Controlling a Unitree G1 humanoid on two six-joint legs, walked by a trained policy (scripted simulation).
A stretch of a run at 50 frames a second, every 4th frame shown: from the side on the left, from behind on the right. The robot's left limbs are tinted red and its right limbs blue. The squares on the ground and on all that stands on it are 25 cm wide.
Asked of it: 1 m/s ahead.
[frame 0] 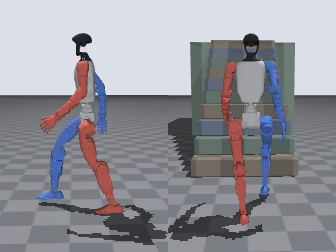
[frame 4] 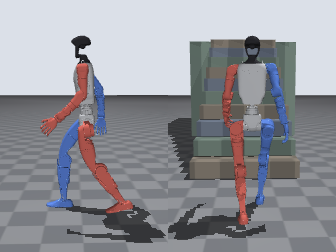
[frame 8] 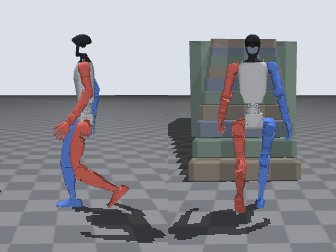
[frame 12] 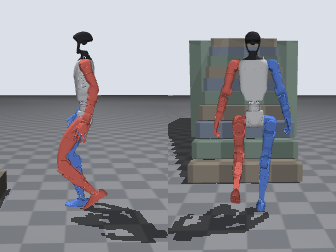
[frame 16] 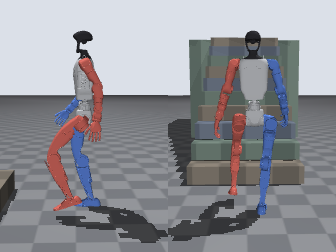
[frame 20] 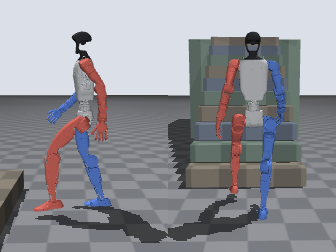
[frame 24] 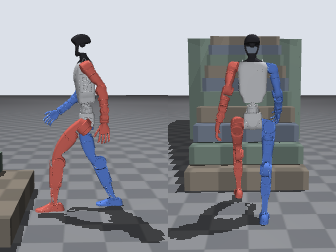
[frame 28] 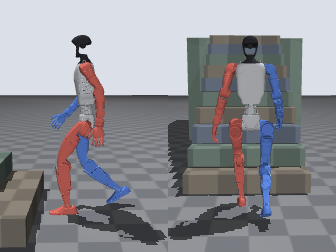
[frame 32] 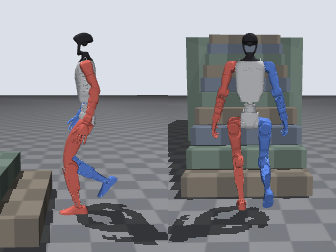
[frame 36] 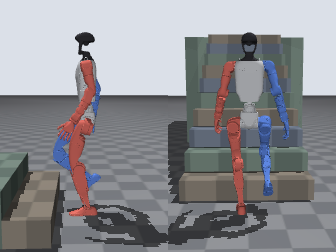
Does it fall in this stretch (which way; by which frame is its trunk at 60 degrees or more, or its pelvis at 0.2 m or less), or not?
no
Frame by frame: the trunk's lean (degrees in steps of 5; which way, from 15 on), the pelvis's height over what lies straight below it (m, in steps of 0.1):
0: 5, 0.8
4: 5, 0.7
8: 5, 0.8
12: 0, 0.8
16: 0, 0.8
20: 5, 0.8
24: 5, 0.8
28: 5, 0.7
32: 5, 0.8
36: 0, 0.8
